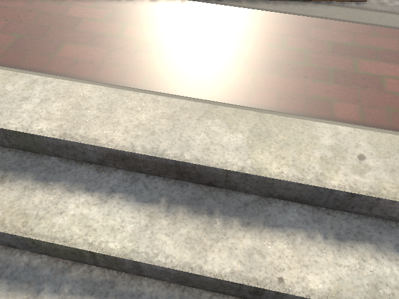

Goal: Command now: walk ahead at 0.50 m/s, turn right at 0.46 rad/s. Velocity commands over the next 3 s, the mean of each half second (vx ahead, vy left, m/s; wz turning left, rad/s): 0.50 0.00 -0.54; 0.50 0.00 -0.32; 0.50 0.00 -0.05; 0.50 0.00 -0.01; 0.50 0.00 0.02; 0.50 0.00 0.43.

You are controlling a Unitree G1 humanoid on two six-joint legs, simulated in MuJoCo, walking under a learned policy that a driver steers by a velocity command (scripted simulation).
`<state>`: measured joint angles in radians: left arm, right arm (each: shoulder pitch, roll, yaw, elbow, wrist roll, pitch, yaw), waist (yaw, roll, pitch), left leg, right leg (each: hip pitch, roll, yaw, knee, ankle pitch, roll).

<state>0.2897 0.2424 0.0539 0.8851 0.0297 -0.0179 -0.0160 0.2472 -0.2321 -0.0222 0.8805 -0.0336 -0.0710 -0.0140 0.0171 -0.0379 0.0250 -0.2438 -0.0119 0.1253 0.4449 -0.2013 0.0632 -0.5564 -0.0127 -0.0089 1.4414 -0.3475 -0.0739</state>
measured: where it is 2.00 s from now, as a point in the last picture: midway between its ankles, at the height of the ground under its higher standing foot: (319, 120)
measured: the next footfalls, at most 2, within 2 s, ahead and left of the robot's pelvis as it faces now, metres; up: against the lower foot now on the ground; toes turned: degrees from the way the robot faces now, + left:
right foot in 0.34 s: +0.32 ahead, -0.13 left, +0.10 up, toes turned -15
left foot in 0.80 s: +0.65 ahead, -0.09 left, +0.21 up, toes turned -21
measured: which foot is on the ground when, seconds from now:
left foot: down 0.00-0.34, up 0.36-0.78, down 0.80-1.00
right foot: up 0.00-0.32, down 0.34-0.82, up 0.84-1.00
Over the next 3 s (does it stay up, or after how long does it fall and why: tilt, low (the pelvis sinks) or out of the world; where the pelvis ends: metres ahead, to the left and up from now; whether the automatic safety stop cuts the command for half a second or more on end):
stays up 1.58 -0.63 0.30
